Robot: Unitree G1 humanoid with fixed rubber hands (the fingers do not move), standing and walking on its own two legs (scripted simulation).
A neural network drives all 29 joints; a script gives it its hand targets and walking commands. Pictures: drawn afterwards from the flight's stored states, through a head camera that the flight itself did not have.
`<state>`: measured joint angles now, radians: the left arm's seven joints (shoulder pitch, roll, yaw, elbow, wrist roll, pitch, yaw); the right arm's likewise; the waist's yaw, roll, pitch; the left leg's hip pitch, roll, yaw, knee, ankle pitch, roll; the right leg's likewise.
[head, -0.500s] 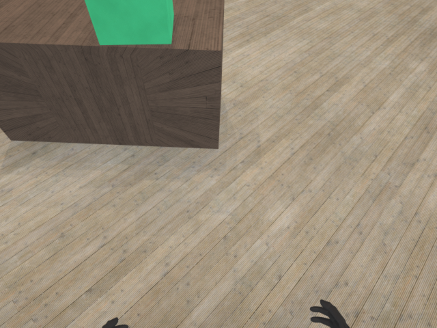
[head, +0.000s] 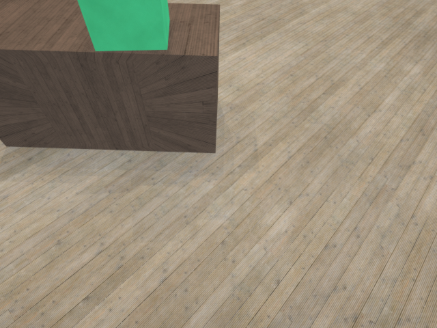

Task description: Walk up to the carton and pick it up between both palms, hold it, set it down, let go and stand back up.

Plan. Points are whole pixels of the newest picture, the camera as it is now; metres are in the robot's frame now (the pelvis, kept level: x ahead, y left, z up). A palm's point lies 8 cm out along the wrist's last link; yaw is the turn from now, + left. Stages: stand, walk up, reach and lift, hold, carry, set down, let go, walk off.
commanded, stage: stand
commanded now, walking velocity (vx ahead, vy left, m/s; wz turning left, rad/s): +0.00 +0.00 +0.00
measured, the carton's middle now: (130, 11) +1.35 +0.36 -0.03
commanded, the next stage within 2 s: walk up in 0.90 s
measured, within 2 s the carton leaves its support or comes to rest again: neither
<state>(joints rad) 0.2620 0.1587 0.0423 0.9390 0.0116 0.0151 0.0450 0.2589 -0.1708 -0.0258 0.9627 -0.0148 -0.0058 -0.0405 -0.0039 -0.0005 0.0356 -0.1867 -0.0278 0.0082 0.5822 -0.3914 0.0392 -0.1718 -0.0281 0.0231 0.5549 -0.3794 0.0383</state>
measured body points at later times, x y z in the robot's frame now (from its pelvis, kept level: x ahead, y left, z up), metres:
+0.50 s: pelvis -0.01 +0.00 +0.01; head +0.00 +0.00 +0.46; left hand -0.02 +0.21 -0.15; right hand -0.01 -0.22 -0.15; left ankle -0.05 +0.09 -0.73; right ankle -0.05 -0.15 -0.73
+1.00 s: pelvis -0.03 +0.01 +0.01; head -0.03 +0.01 +0.46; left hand -0.05 +0.20 -0.16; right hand -0.04 -0.20 -0.15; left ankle -0.05 +0.09 -0.73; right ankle -0.05 -0.15 -0.73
